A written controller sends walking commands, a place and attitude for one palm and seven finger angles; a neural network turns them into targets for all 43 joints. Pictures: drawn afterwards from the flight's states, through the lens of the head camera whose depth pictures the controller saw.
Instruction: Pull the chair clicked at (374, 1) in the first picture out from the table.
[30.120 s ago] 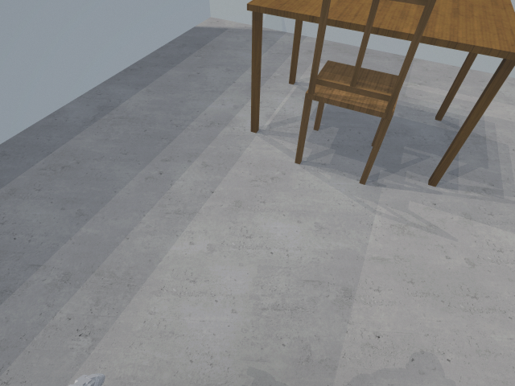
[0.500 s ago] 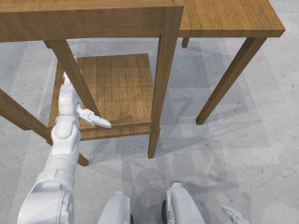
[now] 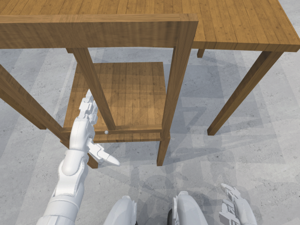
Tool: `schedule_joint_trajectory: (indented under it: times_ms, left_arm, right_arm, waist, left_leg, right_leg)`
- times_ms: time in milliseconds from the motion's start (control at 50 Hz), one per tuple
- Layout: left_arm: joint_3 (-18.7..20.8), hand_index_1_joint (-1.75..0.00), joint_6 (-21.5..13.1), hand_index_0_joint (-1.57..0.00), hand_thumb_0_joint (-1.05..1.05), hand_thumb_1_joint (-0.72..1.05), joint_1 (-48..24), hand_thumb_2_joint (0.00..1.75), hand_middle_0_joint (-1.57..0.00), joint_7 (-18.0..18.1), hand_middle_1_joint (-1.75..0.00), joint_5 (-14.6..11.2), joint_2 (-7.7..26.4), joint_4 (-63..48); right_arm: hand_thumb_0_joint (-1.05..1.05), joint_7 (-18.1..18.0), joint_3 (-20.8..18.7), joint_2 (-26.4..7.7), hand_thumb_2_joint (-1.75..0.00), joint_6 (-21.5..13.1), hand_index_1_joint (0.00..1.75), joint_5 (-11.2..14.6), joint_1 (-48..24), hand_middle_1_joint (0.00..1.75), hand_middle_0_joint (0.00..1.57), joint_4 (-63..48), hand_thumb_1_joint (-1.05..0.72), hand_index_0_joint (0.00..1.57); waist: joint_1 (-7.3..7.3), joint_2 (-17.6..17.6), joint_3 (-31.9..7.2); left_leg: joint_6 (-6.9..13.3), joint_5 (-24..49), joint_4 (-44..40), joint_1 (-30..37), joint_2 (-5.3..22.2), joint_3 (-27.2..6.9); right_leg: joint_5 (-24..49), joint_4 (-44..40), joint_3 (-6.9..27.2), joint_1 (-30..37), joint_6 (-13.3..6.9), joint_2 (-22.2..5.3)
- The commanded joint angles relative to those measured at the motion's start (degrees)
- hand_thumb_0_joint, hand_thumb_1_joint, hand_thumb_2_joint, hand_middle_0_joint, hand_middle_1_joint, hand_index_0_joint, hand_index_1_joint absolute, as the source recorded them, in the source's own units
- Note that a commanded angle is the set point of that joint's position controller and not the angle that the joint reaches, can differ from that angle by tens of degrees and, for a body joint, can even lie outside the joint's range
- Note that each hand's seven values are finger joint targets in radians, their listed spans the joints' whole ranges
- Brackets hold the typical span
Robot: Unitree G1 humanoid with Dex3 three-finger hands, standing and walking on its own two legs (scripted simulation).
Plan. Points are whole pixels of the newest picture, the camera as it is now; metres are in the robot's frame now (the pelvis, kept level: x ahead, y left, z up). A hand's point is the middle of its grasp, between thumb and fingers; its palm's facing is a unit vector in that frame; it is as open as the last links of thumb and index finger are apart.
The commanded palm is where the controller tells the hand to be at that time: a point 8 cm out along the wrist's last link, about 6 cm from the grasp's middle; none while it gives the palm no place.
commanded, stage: draw the fingers out of the gap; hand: left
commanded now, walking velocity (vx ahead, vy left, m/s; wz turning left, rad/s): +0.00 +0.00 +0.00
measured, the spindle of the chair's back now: (100, 100) +0.42 +0.15 +0.06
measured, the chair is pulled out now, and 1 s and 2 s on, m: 0.06 0.06 0.06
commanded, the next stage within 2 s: aim the fingers beside a spindle in 0.12 s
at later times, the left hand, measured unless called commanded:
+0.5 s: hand (101, 144) +0.31 +0.14 +0.01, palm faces -0.05 -1.00 -0.04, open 17.4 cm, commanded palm +0.29 +0.19 +0.02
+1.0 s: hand (97, 139) +0.33 +0.15 +0.02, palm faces -0.05 -1.00 -0.04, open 17.0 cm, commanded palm +0.30 +0.20 +0.02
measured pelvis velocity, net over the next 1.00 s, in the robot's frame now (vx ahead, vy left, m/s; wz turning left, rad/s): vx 0.00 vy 0.00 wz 0.01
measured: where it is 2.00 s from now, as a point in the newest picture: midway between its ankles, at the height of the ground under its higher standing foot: outside the picture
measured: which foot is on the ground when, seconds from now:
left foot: down 0.00-1.00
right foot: down 0.00-1.00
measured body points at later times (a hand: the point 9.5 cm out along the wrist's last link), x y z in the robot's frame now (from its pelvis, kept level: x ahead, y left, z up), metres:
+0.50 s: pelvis -0.01 -0.01 -0.01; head +0.10 +0.00 +0.42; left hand +0.31 +0.19 +0.02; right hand +0.18 -0.24 -0.11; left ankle +0.00 +0.10 -0.63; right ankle +0.05 -0.12 -0.63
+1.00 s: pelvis +0.00 +0.00 -0.01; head +0.11 +0.01 +0.43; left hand +0.32 +0.20 +0.02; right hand +0.16 -0.24 -0.11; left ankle +0.00 +0.10 -0.63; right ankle +0.05 -0.12 -0.63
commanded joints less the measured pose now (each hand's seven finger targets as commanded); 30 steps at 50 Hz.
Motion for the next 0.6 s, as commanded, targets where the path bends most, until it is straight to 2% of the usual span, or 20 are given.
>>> schedule_joint_trajectory:
  times_ms: [0, 20, 80, 120, 160, 200, 220, 240, 260, 280, 300, 340, 360, 380, 420, 440, 500, 540, 560, 580]
  left_arm:
    - [2.6, 0.0, -3.2, 0.0, 0.0, -0.55, -5.1, 0.2, 0.0, 0.5, 0.0, -0.7, 6.3, -16.1]
    - [1.1, 0.0, -3.4, 0.0, 0.0, -0.55, -4.5, 0.2, 0.0, 0.6, 0.0, -0.5, 5.0, -17.2]
    - [1.3, 0.0, -4.0, 0.0, 0.0, -0.55, -2.4, 0.2, 0.0, 0.9, 0.0, -0.2, 5.5, -18.7]
    - [1.7, 0.0, -4.3, 0.0, 0.0, -0.55, 0.6, 0.2, 0.0, 0.6, 0.0, -0.2, 5.9, -19.5]
    - [1.8, 0.0, -4.3, 0.0, 0.0, -0.55, 2.9, 0.2, 0.0, 0.0, 0.0, -0.4, 6.5, -21.5]
    - [0.3, 0.0, -4.0, 0.0, 0.0, -0.55, 5.1, 0.2, 0.0, -0.9, 0.0, -0.8, 5.1, -23.4]
    - [0.4, 0.0, -3.8, 0.0, 0.0, -0.55, 5.9, 0.2, 0.0, -1.2, 0.0, -1.0, 5.4, -24.2]
    - [0.4, 0.0, -3.9, 0.0, 0.0, -0.55, 3.8, 0.2, 0.0, -1.2, 0.0, -1.9, 4.9, -24.8]
    - [0.2, -0.01, -4.0, 0.0, 0.0, -0.55, 1.7, 0.21, 0.0, -1.1, -0.01, -1.8, 5.2, -25.0]
    - [-0.3, -0.01, -4.1, -0.01, 0.0, -0.54, 0.3, 0.21, -0.01, -1.0, -0.01, -1.7, 4.9, -25.4]
    - [-0.4, -0.01, -4.1, -0.01, 0.0, -0.54, -0.8, 0.22, -0.01, -1.0, -0.01, -1.6, 4.9, -24.7]
    - [0.7, -0.02, -4.1, -0.01, 0.0, -0.54, -2.3, 0.22, -0.01, -0.8, -0.02, -1.3, 6.1, -23.9]
    - [1.2, -0.02, -4.0, -0.02, 0.0, -0.54, -3.2, 0.23, -0.02, -0.7, -0.02, -1.2, 6.9, -23.7]
    - [2.0, -0.03, -3.8, -0.02, 0.0, -0.53, -2.8, 0.23, -0.02, -0.8, -0.03, -1.2, 7.3, -23.3]
    - [3.1, -0.03, -2.9, -0.02, 0.0, -0.53, -1.4, 0.24, -0.02, -1.2, -0.03, -1.5, 7.9, -22.5]
    - [3.1, -0.04, -2.4, -0.03, 0.0, -0.53, -0.6, 0.24, -0.03, -1.6, -0.04, -1.7, 7.8, -23.1]
    - [3.9, -0.04, -0.5, -0.03, 0.0, -0.52, 2.2, 0.26, -0.03, -2.2, -0.04, -2.5, 8.0, -23.2]
    - [3.2, -0.05, 0.5, -0.04, 0.0, -0.52, 2.4, 0.26, -0.04, -2.3, -0.05, -2.8, 7.4, -23.2]
    - [4.1, -0.05, 0.9, -0.04, 0.0, -0.52, 2.8, 0.27, -0.04, -2.2, -0.05, -2.8, 7.9, -21.8]
    - [3.8, -0.06, 0.7, -0.04, 0.0, -0.51, 1.1, 0.27, -0.04, -2.0, -0.06, -2.6, 7.9, -22.6]
  right_arm:
    - [0.0, -0.4, -3.1, -7.4, -0.9, -2.8, 0.3, 0.3, 1.8, 0.3, 0.2, -7.7, -0.9, 0.2]
    - [0.0, -0.4, -3.1, -7.2, -0.9, -2.9, 0.3, 0.2, 1.5, 0.3, 0.2, -7.9, -0.9, 0.2]
    - [0.0, -0.4, -2.9, -7.0, -0.9, -3.4, 0.3, 0.0, 0.9, 0.3, 0.2, -8.0, -0.9, 0.2]
    - [0.0, -0.4, -2.9, -7.0, -0.9, -3.6, 0.3, 0.0, 0.7, 0.3, 0.2, -8.4, -0.9, 0.2]
    - [0.0, -0.5, -3.0, -7.0, -0.9, -4.0, 0.3, 0.0, 0.3, 0.3, 0.2, -8.8, -0.9, 0.2]
    - [0.0, -0.5, -2.9, -6.8, -0.9, -4.3, 0.3, 0.2, -0.1, 0.3, 0.2, -9.1, -0.9, 0.2]
    - [0.0, -0.5, -2.9, -6.9, -0.9, -4.5, 0.3, 0.2, -0.1, 0.3, 0.2, -9.2, -0.9, 0.2]
    - [0.0, -0.8, -2.8, -6.9, -0.9, -4.7, 0.3, 0.2, -0.6, 0.3, 0.2, -9.0, -0.9, 0.2]
    - [0.0, -1.2, -2.8, -7.1, -0.9, -5.0, 0.3, 0.2, -0.3, 0.3, 0.2, -8.5, -0.9, 0.2]
    - [0.0, -1.3, -2.8, -7.1, -0.9, -5.3, 0.3, 0.1, -0.7, 0.3, 0.2, -8.3, -0.9, 0.2]
    - [0.0, -1.5, -2.7, -7.2, -0.9, -5.7, 0.3, 0.0, -0.4, 0.3, 0.2, -7.9, -0.9, 0.2]
    - [0.0, -1.9, -2.7, -7.5, -0.9, -6.2, 0.3, -0.1, -0.5, 0.3, 0.2, -7.6, -0.9, 0.2]
    - [0.0, -2.0, -2.7, -7.6, -0.9, -6.4, 0.3, -0.2, -0.3, 0.3, 0.2, -7.3, -0.9, 0.2]
    - [0.0, -2.1, -2.7, -7.6, -0.9, -6.5, 0.3, -0.2, -0.4, 0.3, 0.2, -7.3, -0.9, 0.2]
    - [0.0, -2.1, -2.8, -7.6, -0.9, -6.5, 0.3, -0.1, -0.1, 0.3, 0.2, -7.4, -0.9, 0.2]
    - [0.0, -2.0, -2.8, -7.7, -0.9, -6.5, 0.3, 0.0, -0.2, 0.3, 0.2, -7.7, -0.9, 0.2]
    - [0.0, -1.7, -2.8, -7.6, -0.9, -6.2, 0.3, 0.3, 0.1, 0.3, 0.2, -8.4, -0.9, 0.2]
    - [0.0, -1.6, -2.7, -7.6, -0.9, -5.9, 0.3, 0.5, 0.2, 0.3, 0.2, -8.7, -0.9, 0.2]
    - [0.0, -1.6, -2.7, -7.7, -0.9, -5.9, 0.3, 0.4, 0.4, 0.3, 0.2, -8.7, -0.9, 0.2]
    - [0.0, -1.7, -2.6, -7.8, -0.9, -5.8, 0.3, 0.5, 0.1, 0.3, 0.2, -8.6, -0.9, 0.2]
  waist:
    - [0.11, -2.7, -23.1]
    - [-0.26, -2.1, -22.4]
    - [-0.14, -1.9, -20.5]
    - [0.14, -2.6, -20.3]
    - [0.42, -1.5, -21.0]
    - [0.39, 0.2, -20.7]
    - [0.41, -0.3, -20.5]
    - [-0.2, -0.2, -20.0]
    - [-0.98, -1.3, -19.3]
    - [-1.2, 0.2, -18.7]
    - [-1.72, -0.9, -18.2]
    - [-1.38, -0.6, -18.6]
    - [-1.69, -1.2, -18.9]
    - [-0.95, -0.1, -20.0]
    - [-0.39, -0.8, -21.5]
    - [0.1, 0.3, -22.6]
    - [0.82, -0.4, -24.6]
    - [0.41, -0.7, -23.5]
    - [0.16, -2.0, -22.5]
    - [-0.03, -1.3, -21.9]
  left_leg:
    - [-1.2, 19.8, -10.0, 9.4, -0.4, -1.8]
    - [-1.1, 20.1, -9.8, 9.7, -0.4, -1.9]
    - [-1.0, 17.9, -9.2, 8.1, -0.6, -1.7]
    - [-0.9, 17.6, -9.0, 7.3, -0.7, -1.7]
    - [-0.8, 17.9, -8.6, 7.3, -0.8, -1.4]
    - [-0.9, 18.1, -8.8, 8.2, -0.8, -1.5]
    - [-1.0, 17.6, -8.9, 8.1, -0.7, -1.7]
    - [-0.9, 16.5, -8.4, 7.4, -0.8, -1.7]
    - [-0.9, 15.9, -8.1, 6.9, -0.6, -2.2]
    - [-0.8, 14.5, -7.6, 6.7, -0.7, -2.1]
    - [-0.8, 13.5, -7.4, 6.1, -0.7, -2.5]
    - [-0.8, 12.2, -7.0, 5.2, -0.8, -2.5]
    - [-0.6, 12.3, -6.6, 5.0, -0.7, -2.5]
    - [-0.7, 12.8, -6.6, 5.2, -0.8, -2.3]
    - [-0.7, 14.4, -6.6, 5.3, -0.9, -2.1]
    - [-0.9, 15.4, -7.0, 5.9, -1.0, -2.1]
    - [-0.9, 17.8, -7.5, 6.8, -1.0, -1.8]
    - [-0.9, 17.2, -7.9, 6.6, -0.9, -1.7]
    - [-0.8, 16.7, -7.8, 5.7, -0.8, -1.8]
    - [-0.9, 15.9, -8.1, 5.6, -0.7, -2.1]
  right_leg:
    - [14.4, -7.5, 1.5, 20.4, -1.8, 1.7]
    - [14.6, -7.4, 1.5, 19.8, -1.8, 1.8]
    - [12.8, -7.4, 1.7, 19.0, -1.9, 1.7]
    - [12.7, -7.4, 1.9, 19.8, -2.0, 1.7]
    - [13.2, -7.3, 2.3, 20.3, -2.1, 1.7]
    - [13.0, -7.3, 1.9, 19.5, -2.1, 1.6]
    - [12.2, -7.4, 1.8, 19.5, -2.1, 1.6]
    - [11.3, -7.5, 1.9, 18.5, -2.0, 1.6]
    - [10.4, -7.2, 1.7, 17.6, -2.0, 1.7]
    - [8.8, -7.3, 1.9, 16.0, -1.9, 1.6]
    - [7.5, -7.2, 1.8, 15.2, -1.8, 1.6]
    - [5.7, -6.9, 1.9, 14.6, -1.9, 1.6]
    - [5.7, -6.8, 2.0, 14.5, -1.9, 1.7]
    - [6.2, -6.6, 2.1, 15.0, -2.0, 1.5]
    - [8.1, -6.5, 2.1, 16.8, -1.9, 1.5]
    - [9.1, -6.2, 2.0, 17.5, -2.0, 1.4]
    - [11.9, -6.4, 2.1, 20.0, -1.9, 1.4]
    - [11.5, -6.9, 1.9, 19.7, -1.8, 1.4]
    - [11.1, -7.0, 1.9, 19.4, -1.7, 1.7]
    - [9.9, -6.8, 1.7, 18.3, -1.7, 1.6]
